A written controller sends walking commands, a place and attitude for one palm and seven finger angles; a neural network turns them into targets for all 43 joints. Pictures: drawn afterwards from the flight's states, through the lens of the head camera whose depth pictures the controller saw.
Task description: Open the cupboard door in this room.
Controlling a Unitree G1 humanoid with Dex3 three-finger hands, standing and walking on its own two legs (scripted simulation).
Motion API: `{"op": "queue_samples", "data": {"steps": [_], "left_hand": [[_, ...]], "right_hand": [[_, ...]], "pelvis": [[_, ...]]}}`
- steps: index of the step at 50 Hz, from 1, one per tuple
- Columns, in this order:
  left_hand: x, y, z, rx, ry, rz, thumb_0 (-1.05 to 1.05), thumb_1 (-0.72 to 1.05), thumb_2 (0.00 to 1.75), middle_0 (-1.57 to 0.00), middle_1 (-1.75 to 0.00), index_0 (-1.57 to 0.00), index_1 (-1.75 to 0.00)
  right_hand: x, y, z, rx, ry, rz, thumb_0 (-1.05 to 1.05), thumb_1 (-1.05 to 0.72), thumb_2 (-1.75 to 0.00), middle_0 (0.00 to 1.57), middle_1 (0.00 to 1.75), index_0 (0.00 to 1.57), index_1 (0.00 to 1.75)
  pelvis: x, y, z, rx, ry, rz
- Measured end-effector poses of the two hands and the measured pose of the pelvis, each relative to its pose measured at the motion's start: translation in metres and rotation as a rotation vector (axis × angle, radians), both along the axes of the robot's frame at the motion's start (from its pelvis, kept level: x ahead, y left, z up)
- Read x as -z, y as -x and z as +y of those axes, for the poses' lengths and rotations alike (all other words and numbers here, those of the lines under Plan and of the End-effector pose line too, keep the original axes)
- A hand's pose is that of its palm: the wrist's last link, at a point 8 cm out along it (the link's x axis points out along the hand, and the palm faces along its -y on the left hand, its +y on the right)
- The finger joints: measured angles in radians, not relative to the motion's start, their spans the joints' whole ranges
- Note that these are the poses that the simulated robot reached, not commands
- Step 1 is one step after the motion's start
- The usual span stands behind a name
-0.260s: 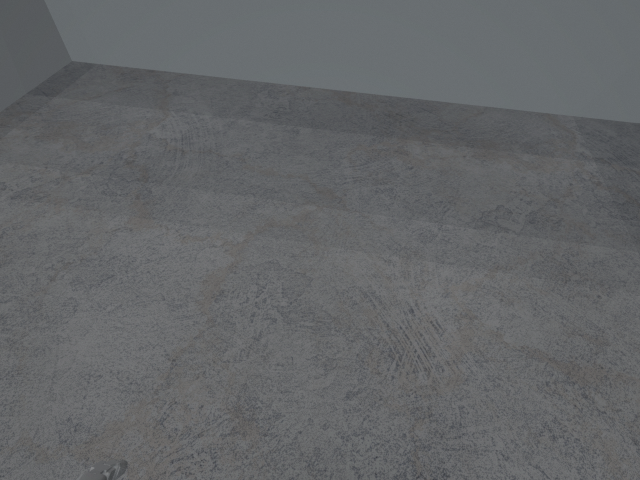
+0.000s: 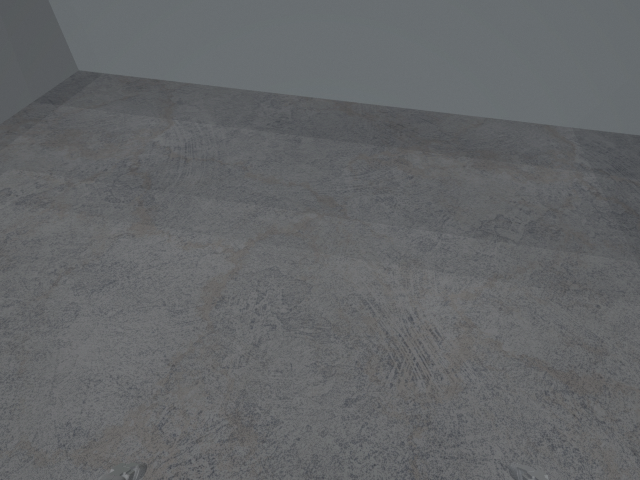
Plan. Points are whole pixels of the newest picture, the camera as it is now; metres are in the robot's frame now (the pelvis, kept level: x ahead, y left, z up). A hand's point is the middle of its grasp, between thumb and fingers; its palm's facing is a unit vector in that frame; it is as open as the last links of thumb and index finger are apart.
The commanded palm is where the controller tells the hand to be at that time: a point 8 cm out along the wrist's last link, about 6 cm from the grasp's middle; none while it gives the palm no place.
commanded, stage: stand and wait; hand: left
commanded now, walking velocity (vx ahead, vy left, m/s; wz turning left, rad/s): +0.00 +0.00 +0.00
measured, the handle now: out of the picture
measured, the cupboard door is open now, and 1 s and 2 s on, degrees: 0 0 0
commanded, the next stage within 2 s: turn or walk to find it in 0.64 s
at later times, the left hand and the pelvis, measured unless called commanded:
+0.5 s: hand out of the picture +0.05 +0.24 -0.15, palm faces -0.04 -0.94 -0.35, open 7.4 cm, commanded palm none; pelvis -0.02 -0.01 +0.00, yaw +0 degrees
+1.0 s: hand out of the picture +0.02 +0.21 -0.18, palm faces +0.05 -0.96 -0.27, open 7.4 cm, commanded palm none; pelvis -0.04 -0.01 -0.01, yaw +5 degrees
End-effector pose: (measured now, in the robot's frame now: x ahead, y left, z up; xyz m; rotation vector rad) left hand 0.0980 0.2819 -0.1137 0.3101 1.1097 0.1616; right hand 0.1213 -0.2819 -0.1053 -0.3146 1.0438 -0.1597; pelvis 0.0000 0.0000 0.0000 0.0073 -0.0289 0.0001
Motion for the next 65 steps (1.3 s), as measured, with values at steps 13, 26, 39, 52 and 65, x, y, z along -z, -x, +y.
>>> {"op": "queue_samples", "data": {"steps": [13, 26, 39, 52, 65], "left_hand": [[0.003, 0.036, 0.001, -0.027, -0.013, 0.085, 0.00, 0.90, 0.90, -0.20, -0.30, -0.21, -0.30], [0.000, 0.049, 0.000, -0.022, -0.026, 0.102, 0.00, 0.90, 0.90, -0.20, -0.30, -0.21, -0.30], [0.000, 0.046, -0.007, -0.028, -0.018, 0.072, 0.00, 0.90, 0.90, -0.20, -0.30, -0.21, -0.30], [0.037, 0.093, -0.028, -0.124, 0.079, 0.116, 0.00, 0.90, 0.90, -0.20, -0.30, -0.21, -0.30], [0.016, 0.127, -0.050, -0.262, 0.057, 0.057, 0.00, 0.91, 0.90, -0.20, -0.30, -0.20, -0.30]], "right_hand": [[0.006, 0.046, -0.020, 0.047, 0.020, 0.110, 0.01, -0.91, -0.89, 0.20, 0.30, 0.20, 0.30], [0.010, 0.078, -0.027, 0.070, 0.015, 0.166, 0.01, -0.91, -0.89, 0.20, 0.30, 0.20, 0.30], [0.012, 0.081, -0.026, 0.058, 0.005, 0.162, 0.01, -0.91, -0.89, 0.20, 0.30, 0.20, 0.30], [0.036, 0.095, 0.028, 0.013, -0.069, 0.220, 0.01, -0.91, -0.89, 0.20, 0.30, 0.20, 0.30], [0.045, 0.112, 0.023, -0.055, -0.117, 0.278, 0.01, -0.91, -0.89, 0.20, 0.30, 0.20, 0.30]], "pelvis": [[-0.003, 0.009, -0.007, 0.001, 0.001, -0.010], [-0.005, 0.021, -0.012, 0.005, 0.001, -0.013], [-0.003, 0.028, -0.015, -0.013, 0.000, -0.007], [0.014, 0.039, -0.002, -0.087, 0.006, 0.012], [0.008, 0.059, -0.030, -0.211, 0.013, 0.044]]}}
